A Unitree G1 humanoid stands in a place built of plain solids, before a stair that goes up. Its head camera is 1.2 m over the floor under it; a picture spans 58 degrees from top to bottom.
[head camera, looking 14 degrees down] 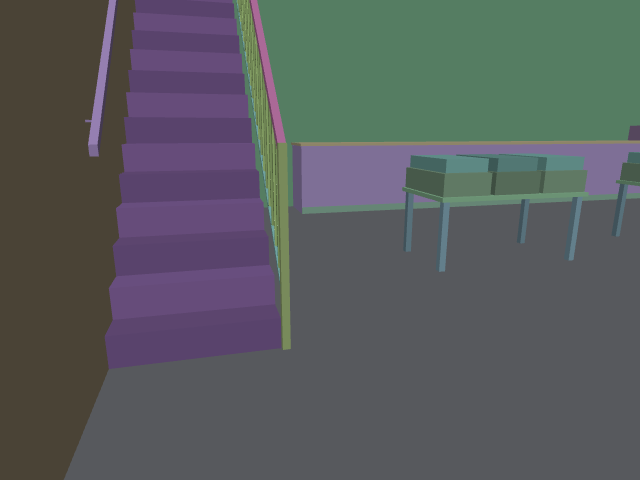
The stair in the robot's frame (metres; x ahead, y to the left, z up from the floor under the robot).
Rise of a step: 0.19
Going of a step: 0.21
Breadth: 0.91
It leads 14 degrees to the left of straight ahead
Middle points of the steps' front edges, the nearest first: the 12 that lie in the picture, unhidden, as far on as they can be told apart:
2.14 0.66 0.19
2.34 0.71 0.37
2.54 0.76 0.56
2.75 0.81 0.75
2.95 0.87 0.93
3.15 0.92 1.12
3.35 0.97 1.31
3.55 1.02 1.49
3.75 1.07 1.68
3.95 1.12 1.86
4.16 1.18 2.05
4.36 1.23 2.24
